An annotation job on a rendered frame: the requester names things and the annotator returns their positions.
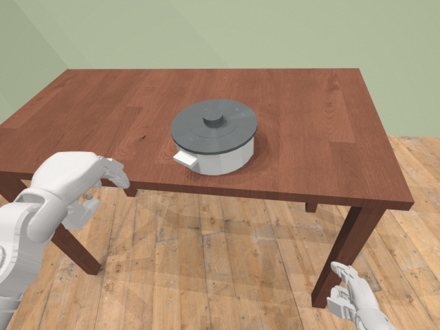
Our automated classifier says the pot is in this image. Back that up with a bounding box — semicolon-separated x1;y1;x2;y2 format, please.
173;137;254;175

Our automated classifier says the table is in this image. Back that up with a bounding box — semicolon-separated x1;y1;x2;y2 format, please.
0;68;415;309

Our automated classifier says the right robot hand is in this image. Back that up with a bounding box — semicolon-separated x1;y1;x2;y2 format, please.
327;261;380;323

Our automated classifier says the knob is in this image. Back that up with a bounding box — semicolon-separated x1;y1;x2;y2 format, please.
203;109;223;126

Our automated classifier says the lid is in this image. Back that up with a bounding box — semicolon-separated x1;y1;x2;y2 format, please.
170;99;258;155

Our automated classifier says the left robot hand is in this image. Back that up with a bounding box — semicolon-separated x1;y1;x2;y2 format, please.
30;151;130;230

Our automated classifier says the left robot forearm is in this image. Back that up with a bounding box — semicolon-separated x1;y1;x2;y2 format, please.
0;188;68;330

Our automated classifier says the right robot forearm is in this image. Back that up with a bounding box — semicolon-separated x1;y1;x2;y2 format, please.
355;308;397;330

